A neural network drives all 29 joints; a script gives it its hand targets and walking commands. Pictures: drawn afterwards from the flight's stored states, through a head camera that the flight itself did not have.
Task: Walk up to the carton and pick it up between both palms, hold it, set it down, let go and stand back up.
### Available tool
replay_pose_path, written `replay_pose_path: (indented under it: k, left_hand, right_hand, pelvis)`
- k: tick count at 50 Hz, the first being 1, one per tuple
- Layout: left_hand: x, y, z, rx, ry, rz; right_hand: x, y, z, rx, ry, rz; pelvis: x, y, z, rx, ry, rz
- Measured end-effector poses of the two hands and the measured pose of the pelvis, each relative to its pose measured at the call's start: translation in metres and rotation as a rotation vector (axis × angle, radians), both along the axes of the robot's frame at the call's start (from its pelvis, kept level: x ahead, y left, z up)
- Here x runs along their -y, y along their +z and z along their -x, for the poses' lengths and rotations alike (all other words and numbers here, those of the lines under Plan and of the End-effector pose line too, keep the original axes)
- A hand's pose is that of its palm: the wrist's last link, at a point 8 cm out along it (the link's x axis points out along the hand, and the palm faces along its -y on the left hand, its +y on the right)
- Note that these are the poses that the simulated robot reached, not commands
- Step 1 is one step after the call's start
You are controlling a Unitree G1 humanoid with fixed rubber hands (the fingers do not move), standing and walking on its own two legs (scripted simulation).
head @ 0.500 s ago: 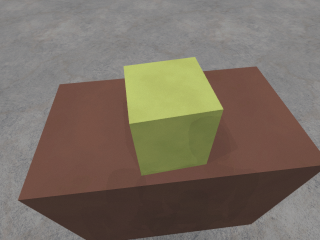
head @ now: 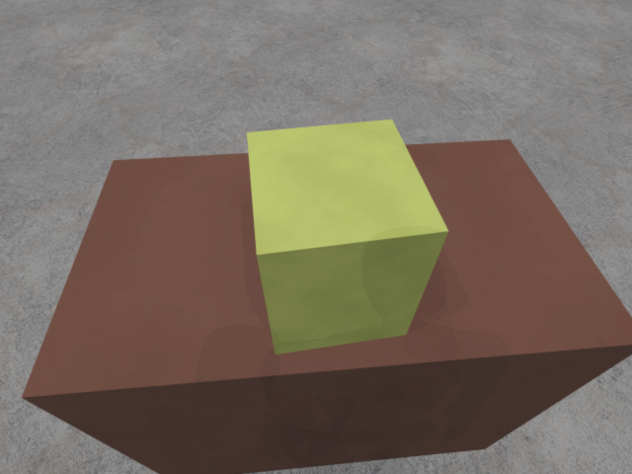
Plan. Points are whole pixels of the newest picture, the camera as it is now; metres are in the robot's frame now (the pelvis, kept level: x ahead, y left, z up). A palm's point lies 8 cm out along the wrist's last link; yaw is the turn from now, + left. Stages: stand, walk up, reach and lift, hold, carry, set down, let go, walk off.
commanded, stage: walk up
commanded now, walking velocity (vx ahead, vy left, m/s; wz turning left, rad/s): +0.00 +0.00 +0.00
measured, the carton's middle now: (331, 240) +0.42 -0.02 +0.06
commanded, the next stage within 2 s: stand in 0.04 s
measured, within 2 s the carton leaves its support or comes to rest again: neither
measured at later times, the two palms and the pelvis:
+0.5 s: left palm out of the picture +0.10 +0.23 -0.16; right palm out of the picture +0.08 -0.23 -0.15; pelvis -0.04 +0.00 -0.03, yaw +1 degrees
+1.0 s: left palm out of the picture +0.06 +0.22 -0.09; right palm out of the picture +0.06 -0.22 -0.11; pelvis -0.12 -0.05 -0.02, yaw +0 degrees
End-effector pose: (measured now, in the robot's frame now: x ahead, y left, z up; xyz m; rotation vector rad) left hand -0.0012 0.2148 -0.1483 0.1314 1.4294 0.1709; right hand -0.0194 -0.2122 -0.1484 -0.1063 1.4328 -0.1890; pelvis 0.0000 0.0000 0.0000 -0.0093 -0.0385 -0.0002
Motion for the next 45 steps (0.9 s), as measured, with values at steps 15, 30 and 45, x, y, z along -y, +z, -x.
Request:
replay_pose_path:
  k: [15,30,45]
  left_hand:
    - [-0.001,-0.003,-0.001,-0.007,0.001,0.013]
    - [-0.004,0.031,-0.185,0.232,-0.062,0.051]
    - [-0.001,0.044,-0.014,0.134,-0.007,-0.034]
  right_hand:
    - [-0.01,0.001,0.006,-0.006,-0.008,-0.003]
    - [0.016,0.027,-0.195,0.41,0.057,-0.067]
    - [0.005,0.034,-0.046,0.336,0.042,-0.076]
  pelvis:
    - [-0.005,0.0,-0.003,0.0,-0.002,0.001]
    - [0.002,-0.039,0.061,-0.169,-0.029,0.03]
    - [0.038,-0.015,0.102,-0.067,-0.004,-0.001]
